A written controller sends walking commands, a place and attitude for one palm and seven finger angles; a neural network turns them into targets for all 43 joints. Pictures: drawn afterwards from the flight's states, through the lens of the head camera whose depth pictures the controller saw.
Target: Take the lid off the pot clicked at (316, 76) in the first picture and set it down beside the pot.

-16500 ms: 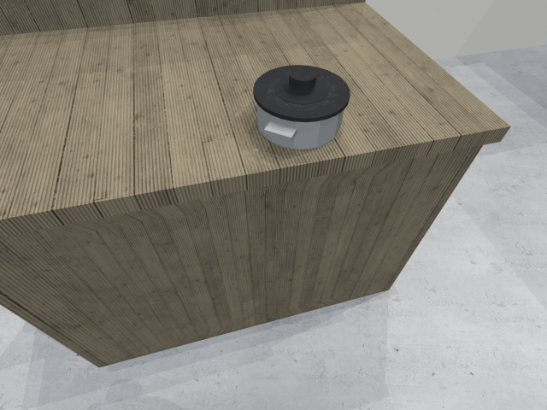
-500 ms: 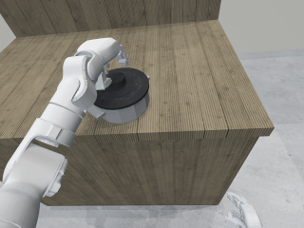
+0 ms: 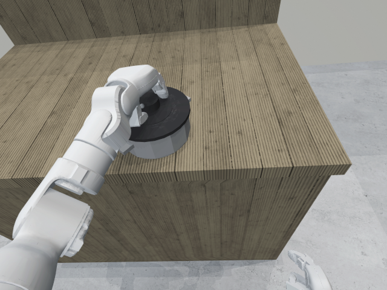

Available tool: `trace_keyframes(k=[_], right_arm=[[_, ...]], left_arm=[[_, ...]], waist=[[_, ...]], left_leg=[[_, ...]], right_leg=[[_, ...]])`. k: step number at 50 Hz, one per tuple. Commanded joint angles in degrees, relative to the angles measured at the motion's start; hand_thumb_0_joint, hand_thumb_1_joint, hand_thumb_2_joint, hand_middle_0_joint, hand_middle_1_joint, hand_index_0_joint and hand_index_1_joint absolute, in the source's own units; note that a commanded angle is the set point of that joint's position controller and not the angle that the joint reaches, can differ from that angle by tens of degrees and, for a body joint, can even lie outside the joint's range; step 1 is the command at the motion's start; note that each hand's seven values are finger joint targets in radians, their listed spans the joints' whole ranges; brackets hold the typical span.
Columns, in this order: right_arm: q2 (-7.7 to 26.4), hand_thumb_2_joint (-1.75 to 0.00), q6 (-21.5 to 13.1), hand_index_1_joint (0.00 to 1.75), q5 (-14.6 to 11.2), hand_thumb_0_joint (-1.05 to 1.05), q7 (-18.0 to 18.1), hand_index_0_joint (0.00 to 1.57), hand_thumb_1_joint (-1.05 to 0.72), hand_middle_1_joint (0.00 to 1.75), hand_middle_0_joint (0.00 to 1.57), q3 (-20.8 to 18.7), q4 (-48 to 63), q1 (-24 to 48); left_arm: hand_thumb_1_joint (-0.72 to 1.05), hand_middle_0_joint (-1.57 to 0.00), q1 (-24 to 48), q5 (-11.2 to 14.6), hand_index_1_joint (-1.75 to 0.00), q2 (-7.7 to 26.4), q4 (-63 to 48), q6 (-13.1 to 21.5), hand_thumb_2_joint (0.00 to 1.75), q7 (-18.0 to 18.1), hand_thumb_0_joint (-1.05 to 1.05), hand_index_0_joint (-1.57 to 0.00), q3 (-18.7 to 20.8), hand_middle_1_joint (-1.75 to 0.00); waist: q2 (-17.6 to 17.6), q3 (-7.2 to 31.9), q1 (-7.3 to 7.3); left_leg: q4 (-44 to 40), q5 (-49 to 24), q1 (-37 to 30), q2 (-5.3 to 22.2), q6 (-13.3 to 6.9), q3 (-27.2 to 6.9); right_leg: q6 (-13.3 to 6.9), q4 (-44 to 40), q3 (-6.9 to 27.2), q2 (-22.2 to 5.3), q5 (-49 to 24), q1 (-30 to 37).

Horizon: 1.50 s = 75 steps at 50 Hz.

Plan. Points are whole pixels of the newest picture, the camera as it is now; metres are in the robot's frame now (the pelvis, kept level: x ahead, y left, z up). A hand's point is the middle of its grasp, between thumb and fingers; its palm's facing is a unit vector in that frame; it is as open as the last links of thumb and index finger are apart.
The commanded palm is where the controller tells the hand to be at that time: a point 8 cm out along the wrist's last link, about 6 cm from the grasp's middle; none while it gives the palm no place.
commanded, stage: lower the open fingers around the knob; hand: left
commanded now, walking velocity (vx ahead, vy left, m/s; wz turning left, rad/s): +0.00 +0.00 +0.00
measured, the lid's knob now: (148, 102) +0.47 +0.11 +0.15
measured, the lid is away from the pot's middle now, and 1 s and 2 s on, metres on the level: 0.00 0.00 0.00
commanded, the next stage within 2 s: close the fingers and squeeze the knob in 0.20 s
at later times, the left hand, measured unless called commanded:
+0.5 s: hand (140, 107) +0.43 +0.12 +0.17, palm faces -0.22 -0.07 -0.97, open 9.6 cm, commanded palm +0.41 +0.13 +0.23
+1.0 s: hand (141, 107) +0.43 +0.11 +0.17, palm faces -0.22 -0.08 -0.97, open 7.9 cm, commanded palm +0.41 +0.13 +0.23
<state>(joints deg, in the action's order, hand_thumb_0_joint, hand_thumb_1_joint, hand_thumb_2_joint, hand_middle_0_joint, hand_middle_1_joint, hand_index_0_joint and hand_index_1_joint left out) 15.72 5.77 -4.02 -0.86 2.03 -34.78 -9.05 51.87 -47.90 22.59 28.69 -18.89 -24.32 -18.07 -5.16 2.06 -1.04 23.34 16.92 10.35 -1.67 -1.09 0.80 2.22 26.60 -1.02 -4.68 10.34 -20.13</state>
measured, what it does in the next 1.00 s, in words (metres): stands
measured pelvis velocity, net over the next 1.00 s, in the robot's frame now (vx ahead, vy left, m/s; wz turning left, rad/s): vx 0.00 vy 0.00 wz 0.00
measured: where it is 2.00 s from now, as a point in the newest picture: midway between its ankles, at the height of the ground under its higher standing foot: outside the picture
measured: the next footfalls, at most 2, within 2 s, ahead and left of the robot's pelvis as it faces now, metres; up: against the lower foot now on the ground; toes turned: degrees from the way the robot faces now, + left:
none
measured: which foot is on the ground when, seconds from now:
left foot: down 0.00-1.00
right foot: down 0.00-1.00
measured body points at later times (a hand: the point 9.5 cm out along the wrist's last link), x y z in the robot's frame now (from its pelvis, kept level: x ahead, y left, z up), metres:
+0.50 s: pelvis +0.00 +0.00 +0.00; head +0.02 -0.04 +0.45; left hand +0.44 +0.12 +0.23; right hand +0.17 -0.23 -0.12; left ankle -0.06 +0.11 -0.74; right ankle +0.03 -0.15 -0.74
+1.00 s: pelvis +0.00 +0.00 +0.00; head +0.01 -0.05 +0.45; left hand +0.44 +0.12 +0.23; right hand +0.16 -0.24 -0.12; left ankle -0.06 +0.11 -0.74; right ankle +0.03 -0.15 -0.74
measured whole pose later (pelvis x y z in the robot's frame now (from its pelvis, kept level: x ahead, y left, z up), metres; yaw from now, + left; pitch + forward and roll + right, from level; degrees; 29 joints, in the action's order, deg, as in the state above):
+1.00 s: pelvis +0.00 +0.00 +0.00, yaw +0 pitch +3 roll +1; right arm 15.9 6.1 -4.1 -0.2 1.9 -34.9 -8.2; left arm 51.3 -47.9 23.2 28.8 -18.7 -23.3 -18.0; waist -4.9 1.9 -1.2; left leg 23.7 16.8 10.3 -1.3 -0.7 0.6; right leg 1.8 26.8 -1.2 -4.4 10.1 -20.0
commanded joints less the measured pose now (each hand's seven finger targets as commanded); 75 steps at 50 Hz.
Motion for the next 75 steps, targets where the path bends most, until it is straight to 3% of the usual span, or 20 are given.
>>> trace_keyframes(k=[1,3,15,16,21,23,26,29,32,35,37,41,42,46,53,57,60,63,67,75], right_arm=[[5.58,-0.9,-2.38,0.3,-0.01,0.0,0.49,0.2,-0.9,0.3,0.2,-2.06,8.85,5.77],[5.51,-0.9,-2.43,0.3,-0.17,0.0,0.43,0.2,-0.9,0.3,0.2,-2.16,8.21,5.38],[5.95,-0.9,-2.07,0.3,-0.14,0.0,0.41,0.2,-0.9,0.3,0.2,-2.35,8.53,6.48],[5.27,-0.9,-2.08,0.3,-0.13,0.0,0.35,0.2,-0.9,0.3,0.2,-1.99,8.5,6.61],[5.42,-0.9,-1.99,0.3,-0.02,0.0,0.41,0.2,-0.9,0.3,0.2,-1.96,8.47,6.32],[5.17,-0.9,-2.11,0.3,-0.15,0.0,0.33,0.2,-0.9,0.3,0.2,-2.06,8.54,6.86],[5.26,-0.9,-2.03,0.3,-0.07,0.0,0.43,0.2,-0.9,0.3,0.2,-1.93,8.49,6.9],[5.54,-0.9,-2.15,0.3,-0.11,0.0,0.48,0.2,-0.9,0.3,0.2,-1.94,8.34,6.85],[5.12,-0.9,-2.17,0.3,-0.12,0.0,0.37,0.2,-0.9,0.3,0.2,-2.21,8.65,7.04],[5.73,-0.9,-2.09,0.3,-0.12,0.0,0.27,0.2,-0.9,0.3,0.2,-2.44,8.39,6.98],[5.49,-0.9,-2.06,0.3,-0.1,0.0,0.53,0.2,-0.9,0.3,0.2,-2.03,8.33,6.87],[5.17,-0.9,-2.04,0.3,-0.15,0.0,0.66,0.2,-0.9,0.3,0.2,-1.99,8.56,7.36],[5.56,-0.9,-2.0,0.3,-0.08,0.0,0.81,0.2,-0.9,0.3,0.2,-2.11,8.16,6.76],[5.43,-0.9,-2.06,0.3,-0.13,0.0,1.04,0.2,-0.9,0.3,0.2,-1.8,8.57,7.15],[5.56,-0.9,-2.03,0.3,-0.34,0.0,1.28,0.2,-0.9,0.3,0.2,-1.9,7.99,6.57],[6.06,-0.9,-1.91,0.3,-0.29,0.0,1.95,0.2,-0.9,0.3,0.2,-1.71,7.27,5.56],[6.11,-0.9,-2.19,0.3,-0.14,0.0,1.68,0.2,-0.9,0.3,0.2,-2.13,7.64,5.46],[5.75,-0.9,-2.32,0.3,-0.19,0.0,1.65,0.2,-0.9,0.3,0.2,-1.78,7.52,5.47],[5.95,-0.9,-2.51,0.3,-0.08,0.0,1.79,0.2,-0.9,0.3,0.2,-1.87,7.47,5.03],[6.4,-0.9,-2.32,0.3,-0.12,0.0,2.02,0.2,-0.9,0.3,0.2,-2.19,6.88,4.0]], left_arm=[[-0.35,-0.89,29.89,-1.43,-0.08,13.09,-12.31,0.59,1.69,3.03,0.0,-0.89,8.08,-0.08],[-0.35,-0.89,25.69,-1.52,-0.08,10.46,-7.52,-0.09,1.69,2.95,0.0,-0.89,6.62,-0.08],[-0.35,-0.89,27.54,-0.83,-0.08,12.54,-11.67,0.35,1.69,3.39,0.0,-0.89,7.88,-0.08],[-0.24,-0.84,28.69,-1.33,-0.08,11.01,-11.79,0.3,1.35,3.21,0.0,-0.84,6.28,-0.08],[-0.18,-0.88,28.2,-1.41,-0.08,12.5,-11.5,0.26,1.32,3.34,0.0,-0.88,7.75,-0.08],[-0.16,-0.89,28.26,-1.4,-0.08,10.53,-11.18,0.17,1.31,3.08,0.0,-0.89,6.02,-0.08],[-0.12,-0.79,28.89,-1.23,-0.34,11.56,-11.24,0.22,1.3,3.18,0.0,-0.79,6.81,-0.34],[-0.08,-0.76,26.86,-1.4,-0.45,13.47,-10.4,0.06,1.28,3.18,0.0,-0.76,8.76,-0.45],[-0.05,-0.75,27.41,-1.2,-0.54,10.05,-11.48,0.24,1.25,2.96,0.0,-0.75,5.78,-0.54],[-0.01,-0.74,26.9,-0.66,-0.61,12.1,-11.98,0.37,1.23,3.24,0.0,-0.74,7.76,-0.61],[0.02,-0.74,24.95,-1.31,-0.65,12.85,-9.38,0.09,1.21,3.14,0.0,-0.74,8.58,-0.65],[0.07,-0.74,27.49,-1.17,-0.71,10.67,-10.51,0.26,1.17,3.21,0.0,-0.74,6.04,-0.71],[0.09,-0.74,27.19,-1.52,-0.73,13.4,-9.82,0.12,1.16,3.44,0.0,-0.74,8.58,-0.73],[0.14,-0.75,29.13,-1.49,-0.78,13.76,-11.03,0.5,1.11,3.55,0.0,-0.75,8.27,-0.78],[0.24,-0.77,29.42,-1.49,-0.86,10.85,-7.69,-0.02,1.01,3.31,0.0,-0.77,5.75,-0.86],[0.3,-0.79,29.46,-1.98,-0.89,13.32,-3.38,-0.14,0.95,3.42,0.0,-0.79,7.84,-0.89],[0.35,-0.81,29.2,-1.42,-0.91,10.58,-5.22,0.17,0.89,3.11,0.0,-0.81,5.92,-0.91],[0.4,-0.83,29.46,-1.84,-0.93,9.76,-2.88,-0.19,0.83,2.78,0.0,-0.83,4.96,-0.93],[0.33,-0.8,30.43,-1.81,-0.88,11.96,-3.64,0.06,0.96,2.61,0.0,-0.8,6.9,-0.88],[0.35,-0.82,30.79,-1.45,-0.88,10.19,-1.27,0.17,1.02,2.69,0.0,-0.82,5.46,-0.88]], waist=[[8.12,23.88,0.07],[8.96,20.76,-0.13],[6.48,22.31,-0.02],[6.67,22.81,-0.17],[7.36,22.85,0.16],[7.46,22.12,-0.07],[7.74,22.32,-0.06],[8.6,21.95,0.46],[8.27,21.99,-0.12],[7.54,22.19,0.02],[9.54,21.31,0.4],[7.7,21.19,-0.06],[8.44,20.99,0.24],[7.75,22.03,0.16],[8.2,19.95,-0.59],[10.07,18.47,-0.62],[6.92,20.84,-0.8],[8.99,19.54,-0.93],[9.41,20.13,-0.69],[8.25,18.47,-1.38]], left_leg=[[-1.81,-23.69,0.07,-1.36,-1.6,-0.07],[-1.4,-23.94,0.88,-1.24,-1.64,0.22],[-1.32,-22.69,0.12,-1.35,-1.57,-0.17],[-1.6,-23.35,0.05,-1.37,-1.41,-0.21],[-1.74,-22.62,0.61,-1.42,-1.46,-0.02],[-1.55,-23.17,0.31,-1.31,-1.47,-0.08],[-1.78,-22.05,0.63,-1.46,-1.46,-0.01],[-1.76,-22.43,1.28,-1.38,-1.52,0.0],[-1.53,-22.3,0.38,-1.41,-1.62,0.08],[-1.46,-22.08,0.46,-1.37,-1.51,-0.07],[-1.6,-21.26,1.96,-1.48,-1.58,0.5],[-1.92,-19.63,1.37,-1.56,-1.52,0.39],[-1.99,-19.73,1.67,-1.37,-1.51,0.39],[-2.42,-18.36,2.24,-1.54,-1.38,0.35],[-2.5,-17.58,2.05,-1.35,-1.44,0.54],[-2.71,-15.18,3.68,-1.42,-1.53,0.69],[-1.78,-18.61,1.3,-1.53,-1.6,0.42],[-2.2,-17.34,2.59,-1.62,-1.67,0.57],[-2.34,-17.21,2.71,-1.68,-1.8,0.45],[-2.44,-15.32,2.26,-1.5,-1.72,0.49]], right_leg=[[-4.3,1.18,-2.3,3.83,-19.1,19.4],[-4.34,1.03,-2.58,3.86,-19.2,17.6],[-4.63,1.1,-2.43,3.81,-18.04,18.01],[-4.53,1.19,-2.47,3.9,-18.31,18.31],[-4.46,1.1,-2.38,3.83,-18.51,19.06],[-4.46,1.13,-2.46,3.83,-18.6,18.27],[-4.42,1.02,-2.43,3.87,-18.11,18.69],[-4.42,1.23,-2.33,3.83,-18.87,19.26],[-4.36,0.87,-2.39,3.85,-18.47,18.61],[-4.55,1.0,-2.51,3.84,-18.33,18.74],[-4.28,1.01,-2.29,3.84,-18.65,19.47],[-4.38,0.79,-2.38,3.81,-16.45,18.3],[-4.38,0.73,-2.29,3.83,-16.84,18.68],[-4.3,0.81,-2.05,3.7,-15.98,19.58],[-4.24,0.3,-2.41,3.84,-15.03,17.15],[-4.13,0.06,-2.3,3.83,-13.25,16.86],[-4.45,0.56,-2.34,3.8,-15.75,16.74],[-4.18,0.31,-2.37,3.83,-15.35,16.8],[-4.16,0.34,-2.3,3.83,-15.66,17.72],[-4.3,-0.12,-2.58,3.95,-13.01,15.08]])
